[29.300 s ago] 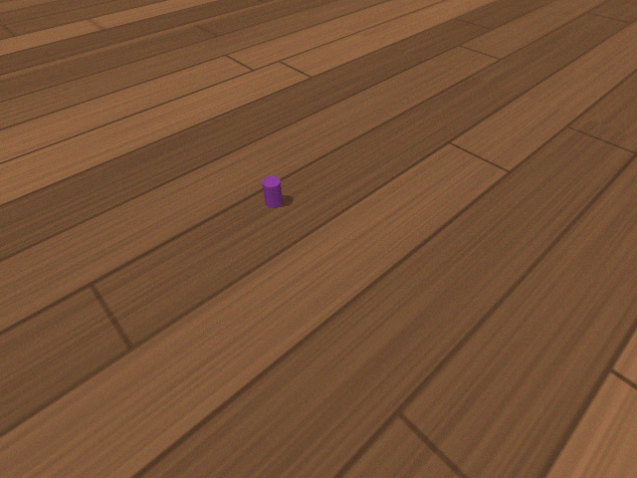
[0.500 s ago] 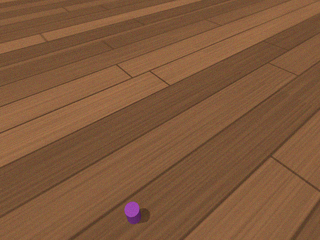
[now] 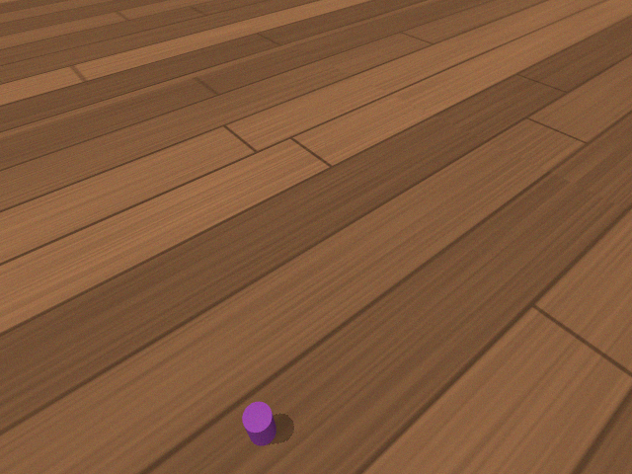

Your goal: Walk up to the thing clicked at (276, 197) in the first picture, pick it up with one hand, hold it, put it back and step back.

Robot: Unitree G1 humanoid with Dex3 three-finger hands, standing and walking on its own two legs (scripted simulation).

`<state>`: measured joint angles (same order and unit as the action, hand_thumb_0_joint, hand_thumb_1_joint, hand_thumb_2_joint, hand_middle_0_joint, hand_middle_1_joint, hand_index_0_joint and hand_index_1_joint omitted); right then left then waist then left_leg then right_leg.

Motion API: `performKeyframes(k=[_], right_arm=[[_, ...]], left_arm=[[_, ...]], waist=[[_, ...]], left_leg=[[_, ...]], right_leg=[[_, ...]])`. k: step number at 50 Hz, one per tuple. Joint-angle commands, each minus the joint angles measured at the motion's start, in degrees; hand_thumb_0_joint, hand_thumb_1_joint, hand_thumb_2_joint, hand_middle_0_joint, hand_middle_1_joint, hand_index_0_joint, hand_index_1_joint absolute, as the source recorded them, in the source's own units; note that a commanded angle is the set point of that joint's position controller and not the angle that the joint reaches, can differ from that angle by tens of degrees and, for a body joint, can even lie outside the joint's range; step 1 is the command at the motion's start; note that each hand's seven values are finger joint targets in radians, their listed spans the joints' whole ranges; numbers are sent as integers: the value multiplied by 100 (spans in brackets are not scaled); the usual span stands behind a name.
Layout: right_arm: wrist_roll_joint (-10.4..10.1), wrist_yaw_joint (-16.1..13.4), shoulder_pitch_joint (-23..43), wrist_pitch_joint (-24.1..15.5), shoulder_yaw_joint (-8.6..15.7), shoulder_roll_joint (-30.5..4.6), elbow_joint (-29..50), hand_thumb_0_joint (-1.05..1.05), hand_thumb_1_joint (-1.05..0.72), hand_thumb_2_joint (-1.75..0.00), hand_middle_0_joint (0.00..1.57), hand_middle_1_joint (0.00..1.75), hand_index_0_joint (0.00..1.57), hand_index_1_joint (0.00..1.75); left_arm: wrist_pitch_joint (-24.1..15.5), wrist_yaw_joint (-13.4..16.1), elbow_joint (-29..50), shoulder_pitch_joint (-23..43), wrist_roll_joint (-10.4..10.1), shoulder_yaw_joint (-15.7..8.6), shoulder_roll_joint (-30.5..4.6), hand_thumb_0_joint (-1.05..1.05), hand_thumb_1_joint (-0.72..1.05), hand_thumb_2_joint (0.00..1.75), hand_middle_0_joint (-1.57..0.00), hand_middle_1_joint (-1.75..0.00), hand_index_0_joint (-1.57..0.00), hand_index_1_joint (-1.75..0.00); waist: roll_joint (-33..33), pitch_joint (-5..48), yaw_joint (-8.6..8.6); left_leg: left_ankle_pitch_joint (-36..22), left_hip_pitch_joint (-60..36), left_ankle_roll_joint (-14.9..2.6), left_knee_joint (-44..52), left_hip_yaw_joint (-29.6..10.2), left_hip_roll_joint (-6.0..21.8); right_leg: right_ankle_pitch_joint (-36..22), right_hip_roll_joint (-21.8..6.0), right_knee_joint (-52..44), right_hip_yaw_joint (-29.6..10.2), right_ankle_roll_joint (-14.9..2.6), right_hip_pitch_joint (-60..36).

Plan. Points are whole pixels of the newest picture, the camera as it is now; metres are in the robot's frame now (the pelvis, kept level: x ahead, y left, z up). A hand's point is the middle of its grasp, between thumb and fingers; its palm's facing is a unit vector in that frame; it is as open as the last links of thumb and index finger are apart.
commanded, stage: stand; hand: left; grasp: from the side
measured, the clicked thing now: (260, 424) +0.42 +0.20 -0.72
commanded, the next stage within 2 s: step back in 0.44 s
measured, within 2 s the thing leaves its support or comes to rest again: neither
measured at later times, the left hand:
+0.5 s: hand out of the picture +0.08 +0.25 -0.16, palm faces +0.02 -0.94 -0.34, open 7.4 cm
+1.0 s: hand out of the picture +0.06 +0.32 -0.18, palm faces -0.06 -0.93 -0.36, open 7.4 cm
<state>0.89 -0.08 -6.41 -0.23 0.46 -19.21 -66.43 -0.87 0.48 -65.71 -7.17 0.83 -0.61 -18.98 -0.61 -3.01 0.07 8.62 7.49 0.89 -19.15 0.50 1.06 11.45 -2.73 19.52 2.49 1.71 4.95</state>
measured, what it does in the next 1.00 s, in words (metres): lifts its right foot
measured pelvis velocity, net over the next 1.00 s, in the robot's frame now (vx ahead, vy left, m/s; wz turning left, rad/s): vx -0.07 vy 0.06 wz -0.03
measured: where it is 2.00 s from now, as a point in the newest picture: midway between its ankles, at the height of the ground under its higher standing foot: outside the picture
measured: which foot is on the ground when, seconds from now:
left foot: down 0.00-1.00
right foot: down 0.00-0.72, up 0.74-1.00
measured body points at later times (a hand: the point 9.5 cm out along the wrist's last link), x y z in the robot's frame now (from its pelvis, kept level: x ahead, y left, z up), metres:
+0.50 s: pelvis +0.00 -0.01 +0.00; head +0.02 -0.01 +0.45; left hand +0.08 +0.30 -0.13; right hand +0.08 -0.31 -0.14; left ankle +0.02 +0.13 -0.75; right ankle -0.01 -0.13 -0.75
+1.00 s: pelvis -0.07 +0.06 -0.02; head +0.01 +0.08 +0.42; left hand +0.06 +0.36 -0.16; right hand +0.01 -0.25 -0.13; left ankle -0.04 +0.13 -0.75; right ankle -0.11 -0.09 -0.69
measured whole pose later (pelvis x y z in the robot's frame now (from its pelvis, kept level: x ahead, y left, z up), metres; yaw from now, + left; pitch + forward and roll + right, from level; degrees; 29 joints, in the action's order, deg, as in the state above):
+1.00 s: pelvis -0.07 +0.06 -0.02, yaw -2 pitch -1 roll -1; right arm 1.3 -1.4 -7.7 1.3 2.9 -19.3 -50.7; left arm 3.6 1.7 -51.3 -4.2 0.2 -3.7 -22.6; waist 2.6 -11.8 1.3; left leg 15.2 17.4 -4.5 -33.8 3.1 -2.0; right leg 28.6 4.5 58.9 -7.9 0.6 22.2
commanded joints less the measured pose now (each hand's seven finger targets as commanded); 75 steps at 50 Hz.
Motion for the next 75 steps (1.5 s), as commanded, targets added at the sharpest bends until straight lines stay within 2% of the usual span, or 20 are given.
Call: performKeyframes(k=[1, 21, 22, 25, 29, 34, 35, 36, 37, 42, 52, 55, 58, 59, 61, 62, 65, 71, 74, 75], right_arm=[[-2, -72, 190, -118, 194, -1153, 282, 0, -90, -90, 20, 30, 20, 30], [-11, -54, 266, -111, 194, -1150, 337, 0, -90, -90, 20, 30, 20, 30], [-69, -14, 406, -17, 324, -1496, 522, 0, -90, -90, 20, 30, 20, 30], [-142, -9, 143, 91, 378, -1304, 790, 0, -90, -90, 20, 30, 20, 30], [-79, 43, -304, 307, 521, -1307, 1104, 0, -90, -90, 20, 30, 20, 30], [-32, 21, -673, 186, 547, -1278, 1192, 0, -90, -90, 20, 30, 20, 30], [61, -7, -662, 149, 608, -1415, 1245, 0, -90, -90, 20, 30, 20, 30], [186, -33, -563, 83, 701, -1874, 1398, 0, -90, -90, 20, 30, 20, 30], [83, -29, -542, 58, 777, -2294, 1476, 0, -90, -90, 20, 30, 20, 30], [77, -209, 22, 40, 628, -1574, 1794, 0, -90, -90, 20, 30, 20, 30], [41, -233, -371, 48, 700, -1643, 2026, 0, -90, -90, 20, 30, 20, 30], [33, -197, -182, 51, 678, -1701, 2094, 0, -90, -90, 20, 30, 20, 30], [-37, -147, 110, 106, 618, -1652, 2074, 0, -90, -90, 20, 30, 20, 30], [-67, -137, 72, 111, 577, -1530, 2090, 0, -90, -90, 20, 30, 20, 30], [-77, -156, 333, 142, 571, -1339, 2113, 0, -90, -90, 20, 30, 20, 30], [-33, -153, 145, 169, 594, -1441, 2038, 0, -90, -90, 20, 30, 20, 30], [-127, -139, -433, 115, 539, -1356, 1899, 0, -90, -90, 20, 30, 20, 30], [-48, -163, -487, 31, 453, -1229, 2049, 0, -90, -90, 20, 30, 20, 30], [42, -161, -911, -44, 550, -1272, 1870, 0, -90, -90, 20, 30, 20, 30], [120, -170, -811, -68, 642, -1608, 1929, 0, -90, -90, 20, 30, 20, 30]], left_arm=[[-90, 58, 312, 213, -6, -198, -1173, 0, 90, 90, -20, -30, -20, -30], [-104, 43, 371, 234, 8, -220, -1218, 0, 90, 90, -20, -30, -20, -30], [-41, 54, 459, 248, -132, -535, -1689, 0, 90, 90, -20, -30, -20, -30], [29, 84, 784, 183, -138, -621, -1697, 0, 90, 90, -20, -30, -20, -30], [113, 96, 1414, 824, 76, -690, -1820, 0, 90, 90, -20, -30, -20, -30], [233, 96, 1671, 865, 23, -568, -1620, 0, 90, 90, -20, -30, -20, -30], [300, 83, 1746, 804, -36, -531, -1453, 0, 90, 90, -20, -30, -20, -30], [357, 93, 1847, 509, -117, -489, -1083, 0, 90, 90, -20, -30, -20, -30], [388, 165, 1823, 540, -101, -506, -1148, 0, 90, 90, -20, -30, -20, -30], [388, 233, 1663, 115, -118, -539, -1373, 0, 90, 90, -20, -30, -20, -30], [317, 119, 1888, 2, 18, -628, -1331, 0, 90, 90, -20, -30, -20, -30], [270, 45, 1846, -313, 38, -648, -1272, 0, 90, 90, -20, -30, -20, -30], [201, 17, 1683, -849, 77, -694, -1223, 0, 90, 90, -20, -30, -20, -30], [175, 23, 1750, -843, 148, -735, -1434, 0, 90, 90, -20, -30, -20, -30], [184, -4, 2054, -290, 116, -872, -2122, 0, 90, 90, -20, -30, -20, -30], [149, 25, 2265, 10, 158, -848, -2061, 0, 90, 90, -20, -30, -20, -30], [121, 121, 2435, 489, 115, -746, -1568, 0, 90, 90, -20, -30, -20, -30], [214, 134, 2538, -75, 135, -716, -1489, 0, 90, 90, -20, -30, -20, -30], [331, 58, 2608, 22, 24, -670, -1573, 0, 90, 90, -20, -30, -20, -30], [360, 35, 2658, -143, 3, -626, -1366, 0, 90, 90, -20, -30, -20, -30]], waist=[[63, 389, 14], [65, 404, 11], [146, -201, 8], [379, 322, 78], [1181, 443, 202], [818, 515, 245], [165, 423, 233], [-967, 494, 61], [-1165, 669, 200], [-746, 762, -118], [-555, 671, 248], [-572, 803, 125], [-387, 791, -162], [122, 718, -116], [1632, 22, -243], [1425, -124, -148], [783, 83, 152], [1005, 580, -186], [708, 712, 52], [109, 699, -51]], left_leg=[[-796, -185, -139, 280, -507, 617], [-714, -211, -127, 305, -492, 647], [-1655, 319, -301, -423, -505, 501], [-1411, 387, -293, -1457, -163, 152], [2129, 777, -408, -3532, -428, -247], [160, 805, -323, -1168, -84, -140], [-1400, 651, -337, -597, -542, 201], [-3068, 87, -631, -374, -2100, 1275], [-4008, -32, -1084, -492, -2508, 1636], [-3135, -481, -1074, -877, -1523, 1190], [-2168, -514, -1403, -731, -1630, 1517], [-1456, -197, -1387, -756, -1577, 1523], [-846, 737, -859, -1103, -1182, 1152], [-106, 1318, -590, -1381, -967, 823], [2474, 1816, -79, -3583, -215, -635], [2597, 1638, -30, -4573, -790, -633], [1931, 1771, -91, -4887, -880, -769], [1965, 1733, -72, -2088, -325, -245], [-100, 574, -144, -431, -105, -223], [-834, 129, -391, -375, -1152, 547]], right_leg=[[-774, -560, -389, -473, -183, 44], [-732, -558, -473, -461, -206, -5], [-1775, -519, 32, -523, -305, 358], [-2333, -914, 158, -762, -799, 345], [-2228, -1917, 221, -1379, -1694, 1119], [-2158, -1117, 1602, -667, -1003, 562], [-1420, -652, 2207, -447, -723, 799], [733, 289, 3158, -382, -440, 1747], [2594, 779, 3719, -993, -402, 2017], [1767, 670, 4847, -1367, -315, 2453], [1730, 481, 3194, -869, -161, 1878], [1569, 345, 2440, -601, -272, 1448], [240, 260, 893, -485, -504, 370], [114, -191, 676, -1199, -702, 212], [-201, -1913, -239, -3253, -2035, 1444], [-520, -2090, -291, -3413, -2152, 1908], [-1965, -1164, 355, -1755, -1568, 1232], [-2741, -1049, 1278, -1361, -1302, -451], [-2104, -724, 1949, -1080, -915, 284], [-946, -329, 2259, -988, -632, 1145]])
